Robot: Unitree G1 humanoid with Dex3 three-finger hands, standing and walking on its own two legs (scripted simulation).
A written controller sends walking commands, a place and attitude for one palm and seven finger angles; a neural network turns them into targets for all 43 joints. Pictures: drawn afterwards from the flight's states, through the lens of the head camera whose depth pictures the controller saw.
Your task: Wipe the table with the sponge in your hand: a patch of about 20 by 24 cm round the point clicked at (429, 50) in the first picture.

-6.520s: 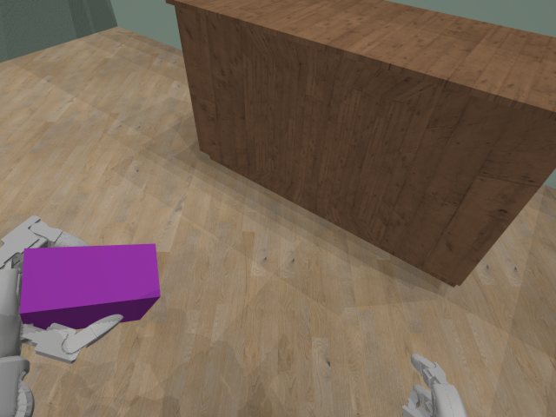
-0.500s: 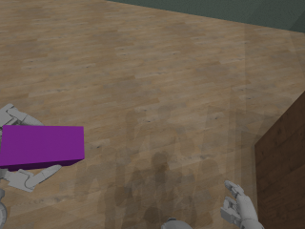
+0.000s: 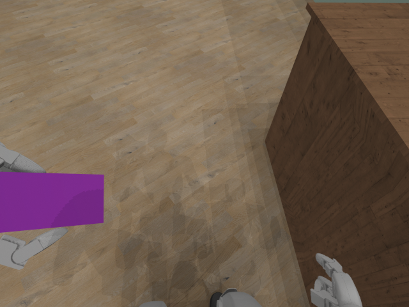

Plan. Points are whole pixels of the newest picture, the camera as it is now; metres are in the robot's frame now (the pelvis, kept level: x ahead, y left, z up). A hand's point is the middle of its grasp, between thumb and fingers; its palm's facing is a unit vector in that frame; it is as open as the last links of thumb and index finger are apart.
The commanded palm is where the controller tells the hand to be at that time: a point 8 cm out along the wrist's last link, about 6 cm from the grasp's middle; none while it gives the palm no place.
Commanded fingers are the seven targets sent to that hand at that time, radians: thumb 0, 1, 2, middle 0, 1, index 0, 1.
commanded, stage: turn to face it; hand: left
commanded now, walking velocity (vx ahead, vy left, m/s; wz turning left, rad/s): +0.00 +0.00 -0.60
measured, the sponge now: (58, 203) +0.22 +0.21 +0.16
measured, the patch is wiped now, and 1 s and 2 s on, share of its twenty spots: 0.00 0.00 0.00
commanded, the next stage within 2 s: none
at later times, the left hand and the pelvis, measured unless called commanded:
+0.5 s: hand (162, 212) +0.21 +0.07 +0.19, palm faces +0.06 -0.82 -0.57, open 10.2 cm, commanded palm +0.17 +0.14 +0.19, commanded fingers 0.00 0.10 1.30 -1.20 -1.60 -1.20 -1.60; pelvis -0.07 -0.08 +0.01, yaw -19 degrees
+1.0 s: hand (265, 266) +0.16 -0.05 +0.17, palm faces -0.14 -0.85 -0.51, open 10.2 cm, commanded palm +0.13 +0.03 +0.19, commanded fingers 0.00 0.10 1.30 -1.20 -1.60 -1.20 -1.60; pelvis -0.16 -0.11 -0.01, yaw -35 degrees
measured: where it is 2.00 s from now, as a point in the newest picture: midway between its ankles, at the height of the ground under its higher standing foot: outside the picture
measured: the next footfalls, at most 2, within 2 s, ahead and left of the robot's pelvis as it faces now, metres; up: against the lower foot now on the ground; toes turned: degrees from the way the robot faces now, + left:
right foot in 0.28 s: +0.00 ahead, -0.17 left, +0.00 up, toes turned -18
left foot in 0.68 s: +0.00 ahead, +0.06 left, +0.00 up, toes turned -18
